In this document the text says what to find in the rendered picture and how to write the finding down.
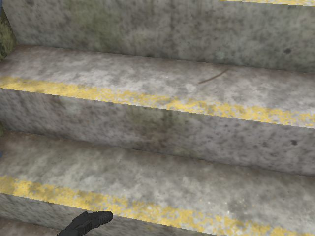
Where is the robot left hand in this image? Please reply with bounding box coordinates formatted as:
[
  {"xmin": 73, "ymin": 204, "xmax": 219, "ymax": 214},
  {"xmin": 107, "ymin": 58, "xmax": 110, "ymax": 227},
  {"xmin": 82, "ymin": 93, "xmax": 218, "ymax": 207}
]
[{"xmin": 56, "ymin": 210, "xmax": 113, "ymax": 236}]

